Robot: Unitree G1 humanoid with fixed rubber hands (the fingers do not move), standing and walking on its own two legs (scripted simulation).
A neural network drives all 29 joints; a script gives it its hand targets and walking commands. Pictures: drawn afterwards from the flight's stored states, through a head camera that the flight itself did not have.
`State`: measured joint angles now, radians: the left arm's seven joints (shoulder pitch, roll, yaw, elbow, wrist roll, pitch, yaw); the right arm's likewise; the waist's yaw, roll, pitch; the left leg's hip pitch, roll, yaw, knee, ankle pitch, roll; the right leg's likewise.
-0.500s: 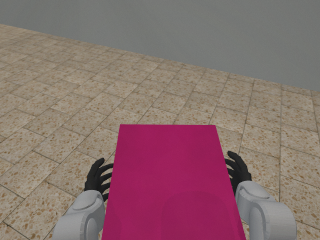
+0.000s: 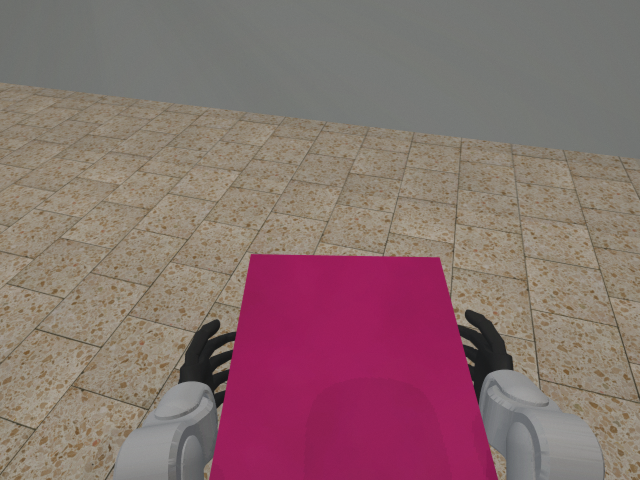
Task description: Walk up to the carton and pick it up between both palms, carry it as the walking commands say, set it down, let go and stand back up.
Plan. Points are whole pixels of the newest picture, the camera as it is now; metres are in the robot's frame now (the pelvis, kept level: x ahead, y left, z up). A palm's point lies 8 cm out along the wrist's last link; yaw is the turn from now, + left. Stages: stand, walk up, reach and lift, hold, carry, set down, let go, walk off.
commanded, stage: carry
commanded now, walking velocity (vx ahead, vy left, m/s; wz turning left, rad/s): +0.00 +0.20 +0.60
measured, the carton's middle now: (341, 404) +0.24 +0.00 +0.02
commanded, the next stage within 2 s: none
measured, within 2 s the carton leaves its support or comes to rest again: neither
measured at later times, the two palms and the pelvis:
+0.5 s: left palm (113, 437) +0.17 +0.21 +0.11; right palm (446, 428) +0.18 -0.09 +0.09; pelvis -0.05 +0.06 +0.01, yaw +1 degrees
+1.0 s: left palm out of the picture +0.09 +0.39 +0.10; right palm (254, 470) +0.15 +0.09 +0.08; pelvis -0.12 +0.19 +0.01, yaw +12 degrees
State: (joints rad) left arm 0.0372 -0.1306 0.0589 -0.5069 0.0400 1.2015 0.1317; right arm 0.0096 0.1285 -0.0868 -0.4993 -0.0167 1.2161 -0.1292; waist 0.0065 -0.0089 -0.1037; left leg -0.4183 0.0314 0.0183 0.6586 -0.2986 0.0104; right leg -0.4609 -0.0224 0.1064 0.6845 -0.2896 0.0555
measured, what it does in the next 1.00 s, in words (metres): steps to the left: right foot, then left foot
